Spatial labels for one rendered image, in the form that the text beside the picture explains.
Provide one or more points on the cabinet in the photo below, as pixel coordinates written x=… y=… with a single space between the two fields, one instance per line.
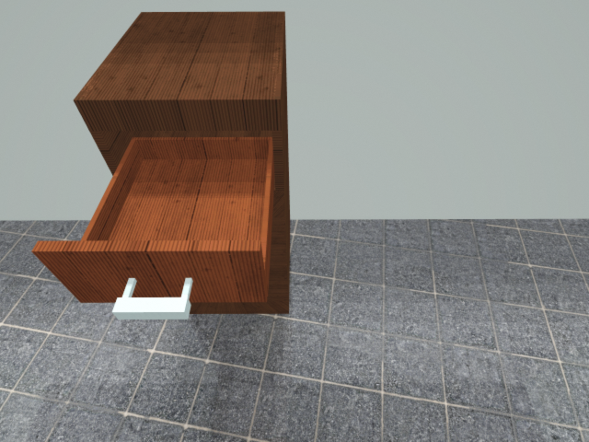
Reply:
x=201 y=74

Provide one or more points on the handle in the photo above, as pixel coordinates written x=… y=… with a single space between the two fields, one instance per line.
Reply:
x=153 y=308

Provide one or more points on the drawer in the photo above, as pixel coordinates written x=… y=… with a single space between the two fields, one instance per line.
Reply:
x=176 y=208

